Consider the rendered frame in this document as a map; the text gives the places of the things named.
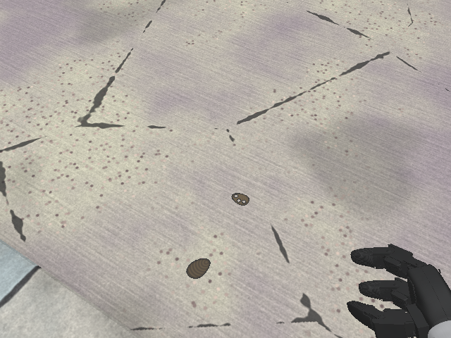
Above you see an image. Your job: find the robot right forearm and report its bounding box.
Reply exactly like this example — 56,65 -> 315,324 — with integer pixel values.
428,320 -> 451,338

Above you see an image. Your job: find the right robot hand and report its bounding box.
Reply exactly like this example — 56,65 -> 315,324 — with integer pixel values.
347,244 -> 451,338

